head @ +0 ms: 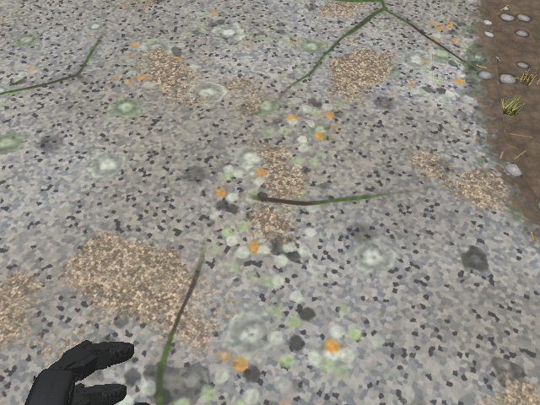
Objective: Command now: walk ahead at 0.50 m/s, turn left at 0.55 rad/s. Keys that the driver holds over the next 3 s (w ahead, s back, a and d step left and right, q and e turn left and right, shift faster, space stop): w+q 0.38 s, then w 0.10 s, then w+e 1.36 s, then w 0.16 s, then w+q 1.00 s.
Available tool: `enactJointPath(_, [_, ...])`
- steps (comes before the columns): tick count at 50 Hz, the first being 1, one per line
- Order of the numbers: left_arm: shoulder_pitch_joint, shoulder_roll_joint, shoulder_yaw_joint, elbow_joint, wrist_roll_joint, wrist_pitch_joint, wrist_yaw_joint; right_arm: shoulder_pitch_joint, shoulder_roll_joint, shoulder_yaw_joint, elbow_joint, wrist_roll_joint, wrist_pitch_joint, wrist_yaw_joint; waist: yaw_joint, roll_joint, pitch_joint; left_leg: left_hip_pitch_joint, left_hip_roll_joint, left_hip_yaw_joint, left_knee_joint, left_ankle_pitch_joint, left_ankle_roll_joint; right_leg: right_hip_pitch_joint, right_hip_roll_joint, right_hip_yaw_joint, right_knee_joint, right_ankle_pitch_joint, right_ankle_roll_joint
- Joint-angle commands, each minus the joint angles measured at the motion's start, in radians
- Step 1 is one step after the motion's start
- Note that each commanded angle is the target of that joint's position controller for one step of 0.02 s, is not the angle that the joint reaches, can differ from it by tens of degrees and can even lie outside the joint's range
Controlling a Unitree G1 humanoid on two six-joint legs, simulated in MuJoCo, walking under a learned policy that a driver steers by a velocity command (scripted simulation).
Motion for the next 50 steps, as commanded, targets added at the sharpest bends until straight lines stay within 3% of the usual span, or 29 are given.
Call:
enactJointPath(1, [0.232, 0.200, 0.082, -0.025, 0.014, -0.023, 0.018, -0.072, -0.081, -0.013, -0.086, -0.015, -0.011, 0.003, 0.191, 0.089, -0.211, -0.183, 0.159, -0.117, 0.287, 0.417, 0.038, 0.501, -0.148, 0.096, -0.002, -0.052, -0.113])
enactJointPath(2, [0.344, 0.276, 0.104, 0.001, 0.026, -0.009, 0.022, 0.061, -0.010, 0.010, -0.104, 0.000, -0.019, 0.005, 0.165, -0.165, -0.362, -0.517, 0.011, 0.031, 0.613, 0.003, -0.036, 0.864, -0.381, 0.482, -0.025, -0.206, -0.273])
enactJointPath(3, [0.355, 0.216, 0.095, 0.012, -0.002, 0.000, 0.014, 0.081, -0.075, 0.005, -0.104, 0.009, -0.023, 0.003, 0.163, -0.245, -0.346, -0.678, 0.067, 0.053, 0.777, -0.190, -0.050, 0.859, -0.455, 0.705, -0.106, -0.432, -0.301])
enactJointPath(4, [0.305, 0.147, 0.077, 0.001, -0.005, 0.005, 0.017, -0.005, -0.148, -0.016, -0.100, 0.011, -0.019, 0.004, 0.182, -0.125, -0.193, -0.726, 0.115, 0.050, 0.836, -0.104, -0.059, 0.725, -0.409, 0.581, -0.137, -0.489, -0.257])
enactJointPath(5, [0.257, 0.124, 0.068, -0.002, 0.002, 0.012, 0.019, -0.073, -0.154, -0.021, -0.113, 0.001, -0.013, 0.003, 0.173, -0.056, -0.099, -0.712, 0.147, 0.091, 0.835, -0.028, -0.067, 0.600, -0.364, 0.440, -0.154, -0.393, -0.222])
enactJointPath(6, [0.225, 0.104, 0.061, 0.008, 0.005, 0.015, 0.018, -0.115, -0.141, -0.023, -0.127, -0.009, -0.013, 0.005, 0.157, -0.037, -0.028, -0.701, 0.173, 0.103, 0.797, 0.021, -0.073, 0.496, -0.323, 0.340, -0.183, -0.282, -0.212])
enactJointPath(7, [0.208, 0.088, 0.055, 0.015, 0.012, 0.013, 0.018, -0.122, -0.125, -0.026, -0.132, -0.009, -0.009, 0.010, 0.135, -0.058, -0.003, -0.667, 0.201, 0.108, 0.767, 0.055, -0.073, 0.430, -0.290, 0.259, -0.209, -0.210, -0.199])
enactJointPath(9, [0.197, 0.087, 0.057, 0.031, 0.009, 0.006, 0.016, -0.111, -0.080, -0.018, -0.136, 0.000, 0.001, 0.018, 0.115, -0.086, 0.009, -0.628, 0.222, 0.135, 0.733, 0.085, -0.078, 0.361, -0.263, 0.156, -0.257, -0.136, -0.203])
enactJointPath(11, [0.199, 0.110, 0.066, 0.052, 0.004, -0.001, 0.015, -0.144, -0.057, -0.012, -0.156, -0.004, 0.006, 0.021, 0.112, -0.068, 0.021, -0.651, 0.236, 0.143, 0.676, 0.128, -0.090, 0.346, -0.271, 0.086, -0.291, -0.065, -0.222])
enactJointPath(15, [0.201, 0.148, 0.077, 0.083, 0.005, 0.002, 0.016, -0.216, -0.044, -0.003, -0.175, -0.006, -0.003, 0.036, 0.128, -0.034, 0.022, -0.659, 0.241, 0.162, 0.482, 0.320, -0.095, 0.386, -0.256, -0.060, -0.301, 0.073, -0.214])
enactJointPath(18, [0.236, 0.173, 0.080, 0.109, -0.003, 0.012, 0.020, -0.321, -0.026, 0.006, -0.202, -0.006, -0.016, 0.055, 0.169, -0.020, 0.043, -0.615, 0.222, 0.215, 0.320, 0.433, -0.078, 0.410, -0.247, -0.146, -0.295, 0.101, -0.189])
enactJointPath(22, [0.310, 0.202, 0.087, 0.157, -0.025, 0.033, 0.015, -0.414, -0.025, 0.009, -0.250, -0.004, -0.019, 0.072, 0.183, -0.016, 0.068, -0.592, 0.189, 0.249, 0.200, 0.346, -0.030, 0.511, -0.293, -0.171, -0.259, 0.185, -0.176])
enactJointPath(24, [0.313, 0.228, 0.093, 0.170, -0.033, 0.044, 0.017, -0.382, -0.053, -0.005, -0.254, -0.013, -0.018, 0.073, 0.140, -0.044, 0.032, -0.494, 0.136, 0.289, 0.164, 0.244, 0.010, 0.555, -0.305, -0.192, -0.162, 0.468, -0.163])
enactJointPath(25, [0.313, 0.237, 0.091, 0.179, -0.036, 0.050, 0.019, -0.299, -0.083, -0.022, -0.236, -0.018, -0.017, 0.069, 0.079, -0.049, -0.023, -0.353, 0.101, 0.307, 0.127, 0.233, 0.035, 0.544, -0.295, -0.209, -0.044, 0.615, -0.149])
enactJointPath(26, [0.314, 0.221, 0.080, 0.186, -0.036, 0.054, 0.022, -0.148, -0.129, -0.049, -0.193, -0.017, -0.015, 0.059, -0.007, -0.033, -0.104, -0.110, 0.074, 0.314, 0.069, 0.304, 0.064, 0.456, -0.262, -0.243, 0.136, 0.639, -0.123])
enactJointPath(27, [0.323, 0.169, 0.053, 0.166, -0.009, 0.047, 0.023, 0.021, -0.209, -0.074, -0.160, -0.021, -0.006, 0.039, -0.072, 0.061, -0.232, 0.227, 0.240, 0.109, 0.113, 0.376, 0.117, 0.204, -0.216, -0.249, 0.437, 0.301, -0.087])
enactJointPath(28, [0.447, 0.044, 0.010, 0.147, -0.001, 0.030, 0.006, 0.018, -0.280, -0.074, -0.158, -0.027, -0.011, 0.033, 0.027, 0.287, -0.392, 0.484, 0.527, -0.406, 0.012, 0.216, 0.291, -0.143, -0.026, -0.157, 0.786, -0.568, -0.033])
enactJointPath(29, [0.349, 0.165, 0.042, 0.166, -0.037, 0.015, 0.000, 0.038, -0.184, -0.052, -0.168, -0.029, -0.020, 0.037, -0.053, 0.140, -0.415, 0.434, 0.529, -0.452, -0.068, 0.152, 0.271, -0.202, -0.038, 0.020, 0.885, -0.591, -0.043])
enactJointPath(30, [0.252, 0.189, 0.053, 0.122, -0.065, 0.010, -0.002, -0.010, -0.159, -0.040, -0.149, -0.033, -0.029, 0.038, -0.041, 0.137, -0.237, 0.305, 0.491, -0.263, -0.090, 0.224, 0.222, -0.274, -0.076, 0.005, 0.885, -0.514, -0.049])
enactJointPath(31, [0.223, 0.166, 0.048, 0.117, -0.053, 0.009, 0.004, -0.070, -0.133, -0.033, -0.137, -0.028, -0.037, 0.039, 0.002, 0.095, -0.150, 0.171, 0.443, -0.141, -0.111, 0.302, 0.187, -0.256, -0.122, -0.011, 0.814, -0.423, -0.048])
enactJointPath(32, [0.220, 0.160, 0.052, 0.123, -0.033, 0.015, 0.009, -0.125, -0.099, -0.024, -0.134, -0.032, -0.043, 0.041, 0.038, 0.100, -0.092, 0.065, 0.407, -0.055, -0.144, 0.361, 0.168, -0.221, -0.147, -0.015, 0.760, -0.362, -0.039])
enactJointPath(33, [0.264, 0.150, 0.054, 0.139, -0.032, 0.030, 0.009, -0.160, -0.072, -0.017, -0.136, -0.039, -0.053, 0.042, 0.076, 0.118, -0.075, -0.012, 0.383, 0.010, -0.186, 0.386, 0.156, -0.151, -0.166, -0.003, 0.741, -0.309, -0.031])
enactJointPath(35, [0.310, 0.104, 0.049, 0.161, -0.034, 0.059, 0.012, -0.186, -0.061, -0.020, -0.118, -0.040, -0.076, 0.044, 0.108, 0.106, -0.057, -0.088, 0.379, 0.082, -0.254, 0.417, 0.164, -0.102, -0.169, -0.003, 0.719, -0.260, -0.013])
enactJointPath(39, [0.234, 0.077, 0.048, 0.134, -0.027, 0.075, 0.017, -0.181, -0.075, -0.030, -0.070, -0.050, -0.092, 0.029, 0.105, 0.083, 0.018, -0.094, 0.360, 0.234, -0.307, 0.482, 0.140, -0.199, -0.160, 0.027, 0.570, -0.086, 0.011])
enactJointPath(43, [0.121, 0.048, 0.034, 0.100, -0.020, 0.063, -0.008, -0.165, -0.103, -0.036, -0.041, -0.042, -0.086, 0.016, 0.063, 0.068, 0.054, -0.066, 0.341, 0.353, -0.329, 0.485, 0.104, -0.169, -0.139, -0.043, 0.325, 0.103, -0.004])
enactJointPath(47, [0.012, 0.045, 0.028, 0.039, -0.019, 0.063, -0.032, -0.099, -0.132, -0.049, 0.005, -0.023, -0.061, 0.010, 0.024, 0.054, 0.091, 0.083, 0.392, 0.392, -0.288, 0.540, 0.091, -0.228, -0.125, -0.087, 0.207, 0.055, -0.044])
enactJointPath(49, [-0.003, 0.056, 0.033, 0.013, -0.019, 0.064, -0.044, -0.098, -0.149, -0.055, 0.016, -0.014, -0.043, 0.005, 0.036, 0.068, 0.082, 0.151, 0.410, 0.411, -0.222, 0.684, 0.074, -0.222, -0.103, -0.122, 0.181, -0.034, -0.074])
enactJointPath(50, [0.013, 0.069, 0.040, 0.005, -0.019, 0.067, -0.048, -0.108, -0.163, -0.059, 0.015, -0.012, -0.035, 0.001, 0.055, 0.085, 0.057, 0.169, 0.410, 0.426, -0.163, 0.848, 0.062, -0.175, -0.074, -0.152, 0.179, -0.086, -0.093])
Next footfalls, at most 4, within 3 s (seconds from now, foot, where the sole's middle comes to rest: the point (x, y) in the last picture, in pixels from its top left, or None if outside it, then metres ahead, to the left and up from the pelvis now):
0.02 right None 0.17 -0.12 -0.77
0.52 left None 0.40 0.20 -0.77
1.06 right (238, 303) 0.74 0.03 -0.77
1.54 left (172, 221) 1.04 0.21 -0.77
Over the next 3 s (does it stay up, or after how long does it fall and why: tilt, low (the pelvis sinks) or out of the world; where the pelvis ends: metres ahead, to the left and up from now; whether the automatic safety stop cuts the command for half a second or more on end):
stays up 1.59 -0.14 0.01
